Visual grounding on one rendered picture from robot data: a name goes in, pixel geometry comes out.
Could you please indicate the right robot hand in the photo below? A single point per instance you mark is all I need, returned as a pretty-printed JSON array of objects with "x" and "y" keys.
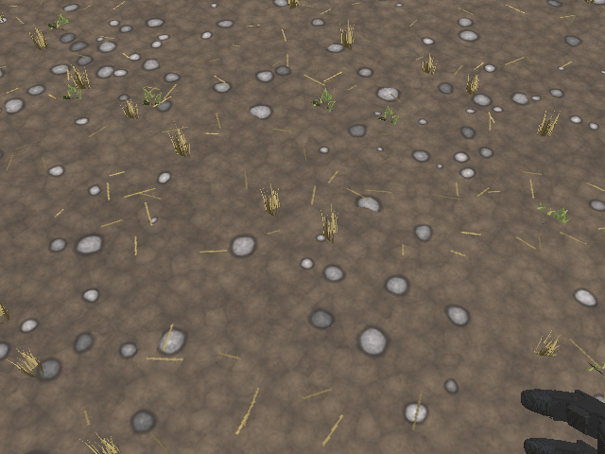
[{"x": 580, "y": 410}]

